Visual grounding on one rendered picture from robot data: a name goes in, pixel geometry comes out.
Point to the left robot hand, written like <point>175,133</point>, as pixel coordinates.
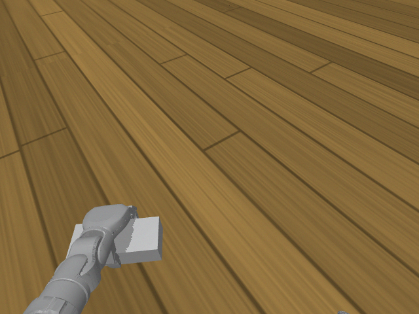
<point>113,218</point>

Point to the left robot arm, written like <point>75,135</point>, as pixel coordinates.
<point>77,276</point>

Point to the carton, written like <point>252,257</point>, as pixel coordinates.
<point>140,240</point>

